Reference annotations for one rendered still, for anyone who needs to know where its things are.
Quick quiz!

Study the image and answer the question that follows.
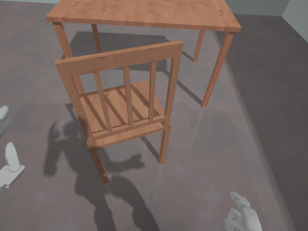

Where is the chair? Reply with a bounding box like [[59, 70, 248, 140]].
[[55, 39, 184, 184]]

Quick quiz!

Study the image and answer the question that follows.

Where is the left robot hand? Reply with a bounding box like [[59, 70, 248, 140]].
[[0, 105, 25, 192]]

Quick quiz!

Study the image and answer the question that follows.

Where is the table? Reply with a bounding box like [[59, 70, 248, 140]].
[[45, 0, 242, 107]]

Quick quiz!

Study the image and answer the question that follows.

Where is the right robot hand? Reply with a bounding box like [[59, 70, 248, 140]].
[[224, 192, 263, 231]]

